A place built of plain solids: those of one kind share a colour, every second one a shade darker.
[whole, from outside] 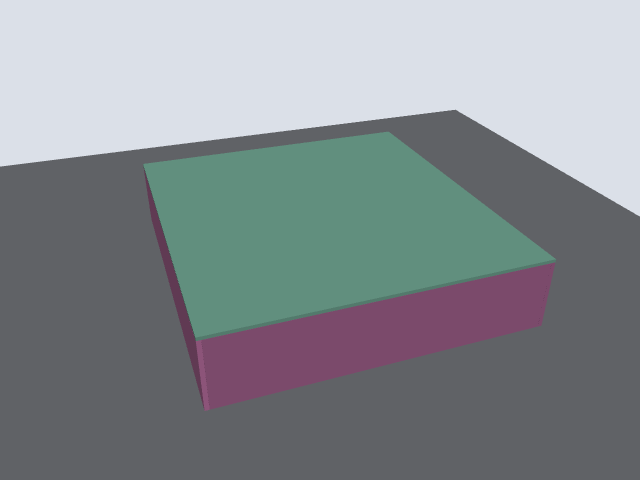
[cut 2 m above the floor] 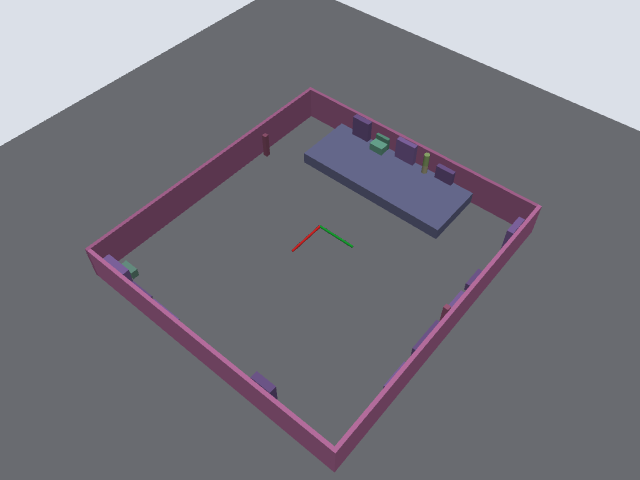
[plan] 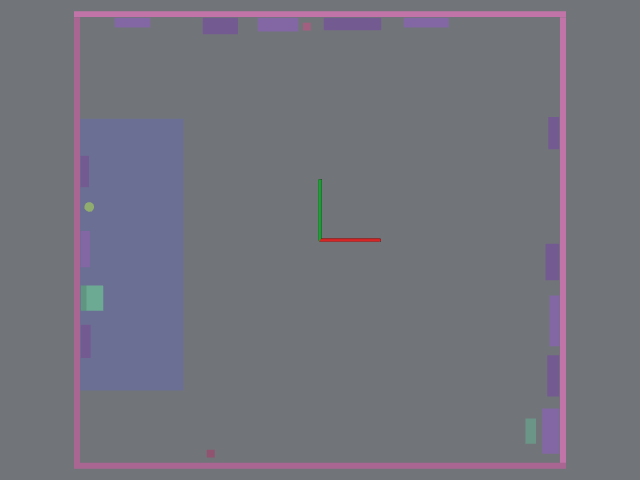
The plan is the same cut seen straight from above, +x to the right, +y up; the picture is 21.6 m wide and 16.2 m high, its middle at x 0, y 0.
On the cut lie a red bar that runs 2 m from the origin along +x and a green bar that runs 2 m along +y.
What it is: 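A loft; one open main floor with 2 platforms, their free sides bare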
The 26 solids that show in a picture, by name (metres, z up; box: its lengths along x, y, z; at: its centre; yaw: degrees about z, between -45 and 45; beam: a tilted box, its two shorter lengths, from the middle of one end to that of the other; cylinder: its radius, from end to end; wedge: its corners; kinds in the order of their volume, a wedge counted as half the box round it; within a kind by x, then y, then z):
{
 "wall_1": {"box": [0.2, 15.04, 3.45], "at": [-8.2, 0.0, 1.68]},
 "wall_2": {"box": [16.6, 0.2, 3.45], "at": [0.0, -7.62, 1.68]},
 "wall_3": {"box": [16.6, 0.2, 3.45], "at": [0.0, 7.62, 1.68]},
 "wall_4": {"box": [0.2, 15.04, 3.45], "at": [8.2, 0.0, 1.68]},
 "roof_1": {"box": [16.6, 15.44, 0.16], "at": [0.0, 0.0, 3.48]},
 "floor_1": {"box": [3.49, 9.18, 0.76], "at": [-6.35, -0.49, 0.33]},
 "case_1": {"box": [0.29, 1.06, 0.85], "at": [-7.94, 2.31, 1.13]},
 "case_2": {"box": [0.32, 1.23, 2.12], "at": [-7.92, -0.3, 1.77]},
 "case_3": {"box": [0.35, 1.12, 1.37], "at": [-7.91, -3.42, 1.39]},
 "case_4": {"box": [1.2, 0.33, 2.07], "at": [-6.33, 7.34, 0.99]},
 "case_5": {"box": [1.19, 0.56, 0.56], "at": [-3.36, 7.22, 0.23]},
 "case_6": {"box": [1.37, 0.47, 0.79], "at": [-1.42, 7.27, 0.34]},
 "case_7": {"box": [1.94, 0.42, 0.91], "at": [1.1, 7.29, 0.41]},
 "case_8": {"box": [1.52, 0.33, 0.89], "at": [3.59, 7.34, 0.39]},
 "case_9": {"box": [0.58, 1.53, 1.31], "at": [7.79, -6.45, 0.6]},
 "case_10": {"box": [0.47, 1.24, 0.52], "at": [7.84, -0.74, 0.21]},
 "case_11": {"box": [0.42, 1.39, 0.96], "at": [7.87, -4.59, 0.43]},
 "case_12": {"box": [0.38, 1.09, 2.1], "at": [7.89, 3.61, 1.0]},
 "case_13": {"box": [0.34, 1.71, 1.1], "at": [7.91, -2.73, 0.5]},
 "chair_1": {"box": [0.2, 0.85, 0.76], "at": [-7.98, -1.96, 1.09]},
 "chair_2": {"box": [0.57, 0.85, 0.47], "at": [-7.6, -1.96, 0.94]},
 "totem_1": {"box": [0.27, 0.27, 1.55], "at": [-3.69, -7.21, 0.73]},
 "totem_2": {"box": [0.26, 0.26, 1.43], "at": [-0.44, 7.2, 0.67]},
 "bench_1": {"box": [0.36, 0.86, 0.53], "at": [7.12, -6.45, 0.21]},
 "bush_1": {"cylinder": 0.16, "from": [-7.79, 1.11, 1.26], "to": [-7.79, 1.11, 2.18]},
 "pot_1": {"cylinder": 0.16, "from": [-7.79, 1.11, 0.71], "to": [-7.79, 1.11, 1.26]}
}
